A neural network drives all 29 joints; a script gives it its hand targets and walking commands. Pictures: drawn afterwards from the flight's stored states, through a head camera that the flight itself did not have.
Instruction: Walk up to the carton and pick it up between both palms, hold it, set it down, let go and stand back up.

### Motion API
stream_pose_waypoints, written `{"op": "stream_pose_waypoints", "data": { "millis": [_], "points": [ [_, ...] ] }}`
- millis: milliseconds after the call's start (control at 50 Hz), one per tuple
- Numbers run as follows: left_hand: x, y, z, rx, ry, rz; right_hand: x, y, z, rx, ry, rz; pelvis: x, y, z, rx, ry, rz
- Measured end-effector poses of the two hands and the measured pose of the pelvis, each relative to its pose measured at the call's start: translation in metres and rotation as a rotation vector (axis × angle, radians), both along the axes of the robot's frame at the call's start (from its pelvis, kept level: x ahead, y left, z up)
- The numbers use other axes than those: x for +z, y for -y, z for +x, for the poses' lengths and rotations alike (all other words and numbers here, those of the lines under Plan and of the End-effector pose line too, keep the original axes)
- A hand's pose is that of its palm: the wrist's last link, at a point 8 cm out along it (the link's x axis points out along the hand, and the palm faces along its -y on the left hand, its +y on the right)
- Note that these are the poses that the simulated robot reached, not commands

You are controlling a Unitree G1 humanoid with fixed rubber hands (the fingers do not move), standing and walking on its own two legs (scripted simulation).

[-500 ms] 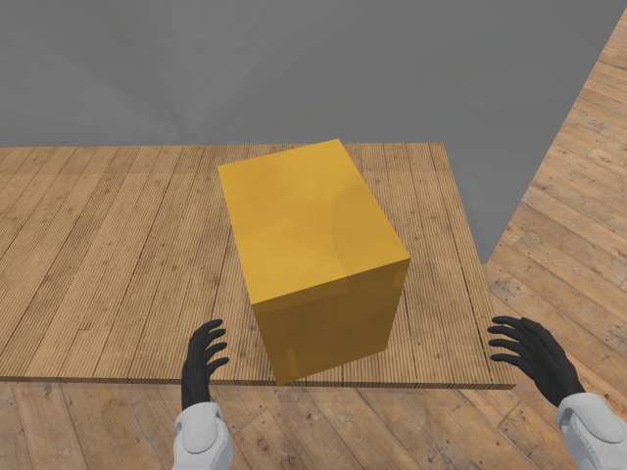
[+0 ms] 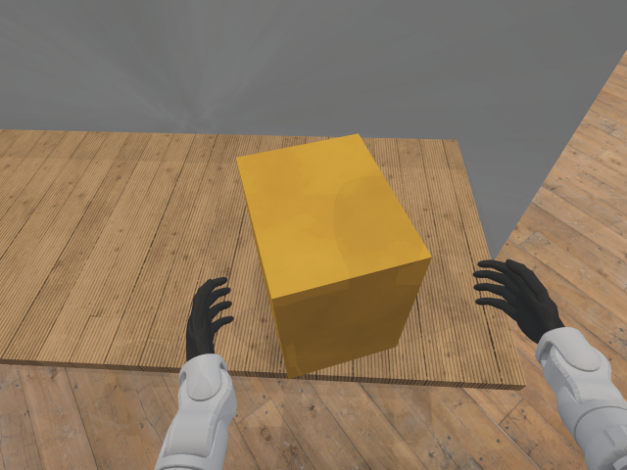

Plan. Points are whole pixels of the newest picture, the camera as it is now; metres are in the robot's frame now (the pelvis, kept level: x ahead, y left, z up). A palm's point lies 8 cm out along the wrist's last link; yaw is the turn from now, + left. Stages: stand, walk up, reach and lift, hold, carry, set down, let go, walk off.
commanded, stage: reach and lift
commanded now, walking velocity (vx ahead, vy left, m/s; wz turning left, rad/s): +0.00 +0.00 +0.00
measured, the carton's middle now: (322, 259) +0.43 +0.05 -0.05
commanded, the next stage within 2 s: none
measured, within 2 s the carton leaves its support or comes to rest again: neither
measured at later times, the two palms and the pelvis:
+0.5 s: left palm (199, 294) +0.29 +0.20 +0.06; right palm (514, 253) +0.38 -0.21 +0.06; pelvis +0.00 +0.00 +0.01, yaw +0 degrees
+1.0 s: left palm (189, 250) +0.33 +0.21 +0.10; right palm (499, 197) +0.43 -0.18 +0.12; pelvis -0.01 +0.00 +0.01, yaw +0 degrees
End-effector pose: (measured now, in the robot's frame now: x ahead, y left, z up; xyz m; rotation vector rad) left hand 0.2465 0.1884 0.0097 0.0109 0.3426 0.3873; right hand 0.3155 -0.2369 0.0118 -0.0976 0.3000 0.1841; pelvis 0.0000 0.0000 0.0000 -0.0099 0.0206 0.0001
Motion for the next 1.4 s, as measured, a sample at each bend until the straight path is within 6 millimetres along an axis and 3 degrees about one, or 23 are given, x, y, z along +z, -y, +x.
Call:
{"op": "stream_pose_waypoints", "data": {
  "millis": [360, 760, 980, 1180, 1400],
  "points": [
    [0.034, -0.005, 0.037, 0.007, -0.004, 0.002, 0.037, -0.027, 0.051, 0.037, -0.008, -0.017, 0.004, -0.002, -0.006, -0.002, -0.016, -0.006],
    [0.071, -0.010, 0.068, 0.035, -0.005, -0.012, 0.071, -0.037, 0.092, 0.013, -0.026, -0.012, 0.006, 0.005, -0.005, -0.006, -0.034, -0.007],
    [0.091, -0.017, 0.078, 0.047, -0.006, -0.025, 0.100, -0.057, 0.112, 0.039, -0.019, -0.014, 0.006, 0.004, -0.009, -0.006, -0.032, -0.008],
    [0.108, -0.020, 0.101, 0.055, -0.021, -0.031, 0.122, -0.081, 0.138, 0.087, -0.033, -0.016, 0.007, 0.004, -0.004, -0.005, -0.044, -0.008],
    [0.108, -0.027, 0.113, 0.065, -0.025, -0.039, 0.133, -0.089, 0.157, 0.072, 0.000, 0.007, 0.008, 0.001, 0.004, -0.005, -0.063, -0.012]
  ]
}}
